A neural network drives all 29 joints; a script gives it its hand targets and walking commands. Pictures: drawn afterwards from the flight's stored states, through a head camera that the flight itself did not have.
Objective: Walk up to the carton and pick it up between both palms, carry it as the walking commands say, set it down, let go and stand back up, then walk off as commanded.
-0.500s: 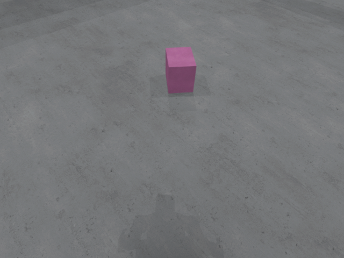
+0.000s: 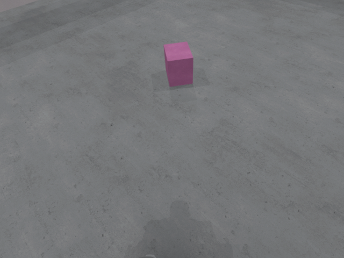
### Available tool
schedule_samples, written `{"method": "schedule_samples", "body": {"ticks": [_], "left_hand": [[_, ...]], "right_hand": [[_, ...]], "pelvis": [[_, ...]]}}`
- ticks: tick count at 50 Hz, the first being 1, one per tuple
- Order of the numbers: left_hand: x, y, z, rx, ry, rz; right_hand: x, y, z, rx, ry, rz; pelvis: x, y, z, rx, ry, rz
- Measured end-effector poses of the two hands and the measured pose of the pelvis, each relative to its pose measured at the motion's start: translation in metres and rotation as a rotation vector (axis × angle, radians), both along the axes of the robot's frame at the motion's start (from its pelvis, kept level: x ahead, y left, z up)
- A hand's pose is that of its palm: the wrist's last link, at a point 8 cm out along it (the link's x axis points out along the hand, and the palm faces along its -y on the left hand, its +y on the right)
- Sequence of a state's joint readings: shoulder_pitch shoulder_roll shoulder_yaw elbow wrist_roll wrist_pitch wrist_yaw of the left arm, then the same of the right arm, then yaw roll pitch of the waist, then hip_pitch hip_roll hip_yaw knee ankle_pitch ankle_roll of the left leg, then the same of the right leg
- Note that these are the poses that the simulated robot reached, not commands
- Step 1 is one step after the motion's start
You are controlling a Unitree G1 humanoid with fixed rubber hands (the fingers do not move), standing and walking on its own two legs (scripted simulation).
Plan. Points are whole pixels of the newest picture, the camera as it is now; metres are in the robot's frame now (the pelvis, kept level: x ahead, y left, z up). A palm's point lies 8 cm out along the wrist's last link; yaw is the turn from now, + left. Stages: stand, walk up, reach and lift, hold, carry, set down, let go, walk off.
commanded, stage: walk off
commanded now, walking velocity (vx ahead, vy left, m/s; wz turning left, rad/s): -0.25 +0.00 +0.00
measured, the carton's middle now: (178, 64) +1.74 +0.01 -0.64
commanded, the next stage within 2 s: stand in 0.14 s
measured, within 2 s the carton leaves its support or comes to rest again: neither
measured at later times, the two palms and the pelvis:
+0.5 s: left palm out of the picture -0.10 +0.29 -0.14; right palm out of the picture -0.08 -0.19 -0.12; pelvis -0.11 +0.04 +0.01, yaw +1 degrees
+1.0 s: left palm out of the picture -0.18 +0.23 -0.14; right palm out of the picture -0.17 -0.19 -0.14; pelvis -0.15 +0.02 +0.01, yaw +0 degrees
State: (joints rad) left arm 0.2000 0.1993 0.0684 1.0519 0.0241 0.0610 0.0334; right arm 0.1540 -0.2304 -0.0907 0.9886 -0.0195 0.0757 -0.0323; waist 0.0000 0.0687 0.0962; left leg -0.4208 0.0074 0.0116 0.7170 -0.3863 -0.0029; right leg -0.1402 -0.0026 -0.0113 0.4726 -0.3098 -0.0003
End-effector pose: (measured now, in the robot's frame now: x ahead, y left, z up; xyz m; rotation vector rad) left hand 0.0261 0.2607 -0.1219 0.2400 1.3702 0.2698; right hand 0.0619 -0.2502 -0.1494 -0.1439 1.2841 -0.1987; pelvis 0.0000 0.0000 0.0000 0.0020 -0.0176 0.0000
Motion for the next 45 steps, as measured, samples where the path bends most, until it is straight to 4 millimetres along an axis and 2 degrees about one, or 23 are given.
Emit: {"method": "schedule_samples", "body": {"ticks": [3,7,11,15,18,22,28,35,45], "left_hand": [[-0.016,-0.007,0.004,-0.008,-0.011,-0.004],[-0.019,-0.011,0.003,-0.022,-0.053,-0.011],[-0.021,-0.009,-0.003,-0.043,-0.114,-0.034],[-0.036,0.000,-0.017,-0.089,-0.138,-0.035],[-0.059,0.012,-0.027,-0.116,-0.119,-0.019],[-0.098,0.024,-0.024,-0.127,-0.043,0.016],[-0.152,0.029,-0.019,-0.111,0.071,0.045],[-0.183,0.014,-0.012,-0.088,0.109,0.030],[-0.200,-0.020,-0.014,-0.149,0.094,0.014]], "right_hand": [[-0.031,-0.007,0.001,0.002,0.049,-0.011],[-0.066,-0.014,0.006,-0.014,0.081,-0.023],[-0.087,-0.011,0.011,-0.041,0.082,-0.019],[-0.101,0.004,0.016,-0.071,0.055,-0.011],[-0.118,0.022,0.020,-0.084,0.043,0.009],[-0.140,0.046,0.027,-0.054,0.045,0.031],[-0.146,0.074,0.019,0.011,0.025,0.046],[-0.165,0.070,0.007,0.050,0.027,0.015],[-0.215,0.057,0.008,0.052,0.119,-0.008]], "pelvis": [[-0.016,-0.002,0.004,0.013,-0.004,0.004],[-0.037,-0.002,0.005,0.019,0.002,0.014],[-0.061,0.004,0.004,0.014,0.011,0.021],[-0.084,0.017,-0.001,-0.003,0.016,0.027],[-0.099,0.028,-0.003,0.000,0.006,0.022],[-0.108,0.036,0.005,-0.020,0.003,0.021],[-0.121,0.043,0.007,-0.014,0.014,0.007],[-0.135,0.040,0.007,0.001,0.003,-0.001],[-0.150,0.029,0.010,0.004,-0.009,0.001]]}}
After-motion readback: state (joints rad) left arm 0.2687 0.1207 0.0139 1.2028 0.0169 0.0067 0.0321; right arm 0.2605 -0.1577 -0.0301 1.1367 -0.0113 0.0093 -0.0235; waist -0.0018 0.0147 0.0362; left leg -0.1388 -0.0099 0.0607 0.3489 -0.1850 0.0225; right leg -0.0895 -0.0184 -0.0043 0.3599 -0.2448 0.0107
